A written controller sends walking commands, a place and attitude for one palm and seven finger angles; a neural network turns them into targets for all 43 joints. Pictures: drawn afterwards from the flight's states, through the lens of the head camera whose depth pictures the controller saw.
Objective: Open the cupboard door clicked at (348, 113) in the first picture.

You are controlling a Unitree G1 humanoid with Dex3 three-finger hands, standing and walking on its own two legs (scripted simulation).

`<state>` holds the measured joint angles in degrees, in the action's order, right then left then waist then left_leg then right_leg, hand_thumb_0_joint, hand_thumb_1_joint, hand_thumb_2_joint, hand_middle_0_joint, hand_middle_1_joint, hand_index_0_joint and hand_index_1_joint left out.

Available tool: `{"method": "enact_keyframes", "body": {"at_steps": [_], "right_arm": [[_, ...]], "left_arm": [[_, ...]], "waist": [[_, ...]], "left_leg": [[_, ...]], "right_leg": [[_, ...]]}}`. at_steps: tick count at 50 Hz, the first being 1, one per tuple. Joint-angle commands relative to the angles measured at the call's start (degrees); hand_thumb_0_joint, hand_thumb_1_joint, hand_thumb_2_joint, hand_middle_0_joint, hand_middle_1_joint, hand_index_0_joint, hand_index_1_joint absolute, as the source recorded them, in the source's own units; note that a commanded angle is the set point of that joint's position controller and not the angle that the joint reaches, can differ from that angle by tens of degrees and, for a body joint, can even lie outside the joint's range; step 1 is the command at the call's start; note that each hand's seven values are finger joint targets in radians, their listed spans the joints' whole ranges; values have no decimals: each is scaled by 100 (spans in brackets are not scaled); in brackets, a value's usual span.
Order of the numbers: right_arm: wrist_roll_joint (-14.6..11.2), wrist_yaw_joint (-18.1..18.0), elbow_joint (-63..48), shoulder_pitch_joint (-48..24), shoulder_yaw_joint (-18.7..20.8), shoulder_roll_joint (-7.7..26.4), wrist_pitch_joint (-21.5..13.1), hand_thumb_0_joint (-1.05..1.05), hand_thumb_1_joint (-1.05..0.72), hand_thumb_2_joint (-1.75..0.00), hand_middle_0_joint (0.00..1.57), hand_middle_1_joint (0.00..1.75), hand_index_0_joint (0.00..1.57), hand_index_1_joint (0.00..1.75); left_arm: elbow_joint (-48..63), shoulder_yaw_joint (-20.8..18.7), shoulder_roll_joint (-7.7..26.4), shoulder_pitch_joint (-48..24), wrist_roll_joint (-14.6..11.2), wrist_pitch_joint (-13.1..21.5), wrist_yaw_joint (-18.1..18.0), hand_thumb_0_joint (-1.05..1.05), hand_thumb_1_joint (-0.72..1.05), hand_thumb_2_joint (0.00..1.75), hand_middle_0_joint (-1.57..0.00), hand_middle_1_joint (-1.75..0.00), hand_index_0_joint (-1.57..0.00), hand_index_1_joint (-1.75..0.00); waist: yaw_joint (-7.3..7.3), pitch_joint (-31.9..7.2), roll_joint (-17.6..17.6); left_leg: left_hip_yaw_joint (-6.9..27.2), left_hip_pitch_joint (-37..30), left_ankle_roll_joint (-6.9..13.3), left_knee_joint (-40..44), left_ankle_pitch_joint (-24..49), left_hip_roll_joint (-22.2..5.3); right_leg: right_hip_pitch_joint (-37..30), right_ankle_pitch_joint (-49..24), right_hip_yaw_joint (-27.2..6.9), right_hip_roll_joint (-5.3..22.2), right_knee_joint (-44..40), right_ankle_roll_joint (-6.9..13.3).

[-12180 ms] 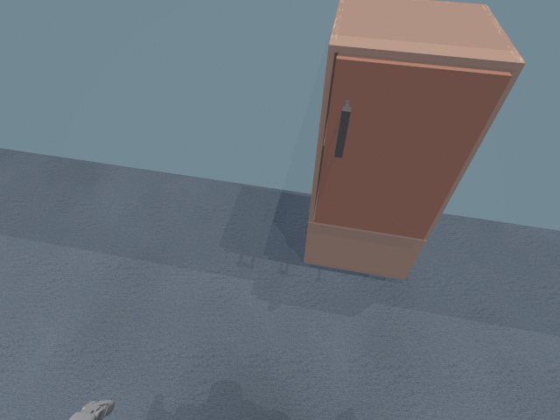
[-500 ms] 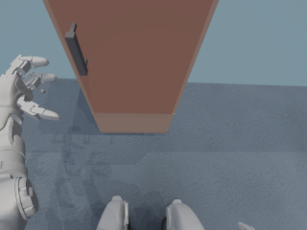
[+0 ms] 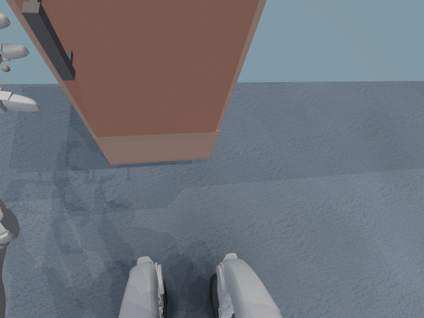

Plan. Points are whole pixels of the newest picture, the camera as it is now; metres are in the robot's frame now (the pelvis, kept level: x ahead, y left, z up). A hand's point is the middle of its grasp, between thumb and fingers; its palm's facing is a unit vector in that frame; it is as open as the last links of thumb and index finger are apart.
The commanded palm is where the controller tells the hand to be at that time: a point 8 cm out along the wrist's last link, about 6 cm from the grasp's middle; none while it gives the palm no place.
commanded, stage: move the hooked fingers beside the handle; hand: left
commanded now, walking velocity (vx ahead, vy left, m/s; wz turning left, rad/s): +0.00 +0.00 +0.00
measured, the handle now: (54, 37) +0.59 +0.23 +0.07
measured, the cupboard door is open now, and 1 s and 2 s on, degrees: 0 0 0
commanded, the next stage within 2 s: slide the fingers in behind the handle in 0.96 s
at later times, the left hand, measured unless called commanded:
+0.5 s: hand out of the picture +0.52 +0.29 +0.08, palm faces +0.02 -1.00 -0.01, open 14.0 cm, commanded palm +0.51 +0.31 +0.07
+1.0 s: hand (9, 70) +0.52 +0.28 +0.07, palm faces +0.03 -1.00 -0.01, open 14.0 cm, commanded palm +0.51 +0.31 +0.07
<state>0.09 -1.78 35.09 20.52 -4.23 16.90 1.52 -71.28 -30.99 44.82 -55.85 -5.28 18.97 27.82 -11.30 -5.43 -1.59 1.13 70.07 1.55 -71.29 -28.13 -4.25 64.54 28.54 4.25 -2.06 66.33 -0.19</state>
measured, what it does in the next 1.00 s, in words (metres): stands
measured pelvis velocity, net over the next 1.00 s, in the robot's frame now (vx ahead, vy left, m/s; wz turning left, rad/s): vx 0.01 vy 0.01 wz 0.00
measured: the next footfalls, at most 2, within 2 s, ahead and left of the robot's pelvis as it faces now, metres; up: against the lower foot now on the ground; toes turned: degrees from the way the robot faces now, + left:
none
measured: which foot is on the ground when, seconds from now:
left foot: down 0.00-1.00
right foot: down 0.00-1.00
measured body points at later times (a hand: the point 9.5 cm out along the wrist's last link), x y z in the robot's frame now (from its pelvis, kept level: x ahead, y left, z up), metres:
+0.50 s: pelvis +0.01 +0.02 +0.01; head +0.17 +0.07 +0.42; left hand +0.51 +0.34 +0.09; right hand +0.02 -0.25 -0.09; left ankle +0.04 +0.10 -0.63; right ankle +0.02 -0.13 -0.63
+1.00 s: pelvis +0.01 +0.01 +0.00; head +0.18 +0.05 +0.42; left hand +0.51 +0.34 +0.07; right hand +0.01 -0.26 -0.10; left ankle +0.04 +0.10 -0.63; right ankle +0.02 -0.13 -0.63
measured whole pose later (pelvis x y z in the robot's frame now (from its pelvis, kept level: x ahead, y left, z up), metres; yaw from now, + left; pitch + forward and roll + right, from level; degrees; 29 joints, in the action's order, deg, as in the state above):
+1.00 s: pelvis +0.01 +0.01 +0.00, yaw +0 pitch +27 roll -6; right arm 0.6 -0.6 34.8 21.0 -4.3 15.9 4.5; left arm -69.3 -30.7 42.7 -53.8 -5.4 19.7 26.6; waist -10.9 -5.7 -1.8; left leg 1.2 69.2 1.8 -70.3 -28.4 -4.2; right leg 63.3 28.3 4.2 -2.2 64.5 -0.5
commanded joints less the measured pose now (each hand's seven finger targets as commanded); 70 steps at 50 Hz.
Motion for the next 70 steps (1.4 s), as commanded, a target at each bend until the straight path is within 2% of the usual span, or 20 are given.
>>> {"method": "enact_keyframes", "body": {"at_steps": [1, 3, 9, 15, 19, 21, 25, 29, 31, 33, 36, 40, 46, 47, 51, 55, 58, 62, 65, 70], "right_arm": [[32, -94, -209, 1121, 389, 1171, -67, 0, -90, -90, 20, 30, 20, 30], [44, -87, -168, 1174, 379, 1200, -26, 0, -90, -90, 20, 30, 20, 30], [45, 8, -313, 1232, 407, 1189, 147, 0, -90, -90, 20, 30, 20, 30], [55, 52, -260, 1220, 467, 1155, 182, 0, -90, -90, 20, 30, 20, 30], [95, 66, -122, 1267, 515, 1141, 158, 0, -90, -90, 20, 30, 20, 30], [97, 79, -82, 1288, 526, 1117, 164, 0, -90, -90, 20, 30, 20, 30], [58, 63, -147, 1221, 483, 1113, 230, 0, -90, -90, 20, 30, 20, 30], [81, 25, -257, 1135, 439, 1112, 207, 0, -90, -90, 20, 30, 20, 30], [113, 7, -269, 1131, 433, 1124, 171, 0, -90, -90, 20, 30, 20, 30], [139, 46, -248, 1096, 448, 1083, 149, 0, -90, -90, 20, 30, 20, 30], [155, 69, -229, 1139, 492, 1132, 137, 0, -90, -90, 20, 30, 20, 30], [46, 62, -259, 1086, 432, 1120, 273, 0, -90, -90, 20, 30, 20, 30], [43, -17, -236, 1114, 427, 1108, 237, 0, -90, -90, 20, 30, 20, 30], [61, -24, -223, 1108, 436, 1128, 218, 0, -90, -90, 20, 30, 20, 30], [78, 23, -141, 1129, 450, 1085, 165, 0, -90, -90, 20, 30, 20, 30], [29, 36, -145, 1095, 411, 1081, 220, 0, -90, -90, 20, 30, 20, 30], [11, -1, -216, 1120, 421, 1107, 227, 0, -90, -90, 20, 30, 20, 30], [35, 3, -236, 1123, 425, 1077, 184, 0, -90, -90, 20, 30, 20, 30], [45, 29, -173, 1080, 423, 1044, 134, 0, -90, -90, 20, 30, 20, 30], [67, 37, -148, 1104, 428, 1053, 128, 0, -90, -90, 20, 30, 20, 30]], "left_arm": [[1288, -183, 2039, -2635, 3, 394, -36, 0, -50, 30, -30, -120, -30, -120], [1230, -272, 2207, -2721, 32, 367, -40, 0, -50, 30, -30, -120, -30, -120], [1227, -379, 2098, -1695, -27, 114, 141, 0, -50, 30, -30, -120, -30, -120], [1950, -400, 1933, -2230, -143, 344, -27, 0, -50, 30, -30, -120, -30, -120], [2203, -167, 1547, -2303, -126, 535, -175, 0, -50, 30, -30, -120, -30, -120], [2053, 44, 1212, -2111, -131, 465, -170, 0, -50, 30, -30, -120, -30, -120], [1159, 345, 828, -1683, -106, 79, -168, 0, -50, 30, -30, -120, -30, -120], [1250, 248, 1080, -2131, -31, 236, -331, 0, -50, 30, -30, -120, -30, -120], [1627, -66, 1524, -2399, -26, 552, -436, 0, -50, 30, -30, -120, -30, -120], [1959, -49, 1483, -2657, -22, 821, -478, 0, -50, 30, -30, -120, -30, -120], [1885, -370, 1773, -2234, -44, 904, -441, 0, -50, 30, -30, -120, -30, -120], [1104, 58, 1322, -1703, -43, 349, -165, 0, -50, 30, -30, -120, -30, -120], [1444, -139, 1560, -2170, -221, 431, -98, 0, -50, 30, -30, -120, -30, -120], [1700, -305, 1803, -2385, -231, 559, -134, 0, -50, 30, -30, -120, -30, -120], [1843, -178, 1671, -2405, -138, 770, -208, 0, -50, 30, -30, -120, -30, -120], [1263, 177, 1287, -2018, -79, 381, -131, 0, -50, 30, -30, -120, -30, -120], [1315, 103, 1382, -1979, -126, 210, -89, 0, -50, 30, -30, -120, -30, -120], [1648, -159, 1596, -2111, -182, 407, -229, 0, -50, 30, -30, -120, -30, -120], [1554, 1, 1359, -2285, -141, 527, -373, 0, -50, 30, -30, -120, -30, -120], [1521, 189, 1175, -2279, -12, 511, -492, 0, -50, 30, -30, -120, -30, -120]], "waist": [[-77, -3222, -1344], [-122, -3355, -1320], [144, -3470, -1331], [45, -3377, -1422], [38, -3504, -1842], [0, -3394, -1819], [-92, -2539, -1180], [-126, -2419, -1114], [-63, -2743, -1332], [-44, -3251, -1670], [84, -3661, -1605], [2, -2884, -1128], [-77, -2948, -862], [-31, -3217, -1022], [-1, -3424, -1544], [-63, -2923, -1298], [-14, -3023, -1198], [43, -3264, -1092], [-55, -2908, -1077], [-61, -3070, -1276]], "left_leg": [[380, -2847, 88, 567, 2237, 89], [408, -2871, 82, 514, 2327, 67], [392, -3138, 40, 638, 2793, 48], [513, -3520, -7, 755, 2699, 11], [717, -4333, -161, 894, 3049, -38], [743, -4506, -167, 918, 3272, -55], [617, -3677, -69, 1089, 2418, 13], [570, -3326, -28, 1058, 1972, 59], [577, -3480, -56, 943, 2268, 50], [611, -3910, -136, 868, 2669, 46], [611, -4036, -143, 784, 3146, 38], [439, -3310, -8, 872, 2475, 70], [382, -2946, 73, 716, 2360, 87], [380, -2987, 65, 684, 2370, 88], [422, -3467, 13, 656, 2635, 82], [382, -3112, 45, 750, 2273, 83], [368, -3067, 58, 800, 2264, 95], [347, -3021, 65, 715, 2408, 96], [330, -2841, 63, 719, 2004, 91], [397, -3127, 29, 771, 2088, 79]], "right_leg": [[-606, -1493, -190, -157, -655, 140], [-594, -1532, -179, -160, -647, 115], [-776, -1865, -93, -183, -681, 120], [-509, -1581, -30, -225, -769, 137], [-124, -1417, 57, -217, -826, 190], [-56, -1453, 79, -218, -875, 196], [-186, -1282, 88, -194, -1019, 159], [-165, -1132, 28, -170, -953, 167], [-208, -1256, -5, -182, -827, 203], [-238, -1396, -13, -183, -769, 202], [-540, -1671, -21, -210, -708, 216], [-685, -1582, -43, -185, -881, 138], [-819, -1700, -129, -213, -842, 130], [-918, -1704, -169, -207, -813, 120], [-670, -1688, -141, -219, -741, 178], [-669, -1536, -123, -190, -857, 134], [-831, -1619, -125, -185, -886, 124], [-995, -1783, -163, -207, -810, 127], [-805, -1422, -171, -208, -859, 120], [-640, -1382, -126, -182, -814, 148]]}}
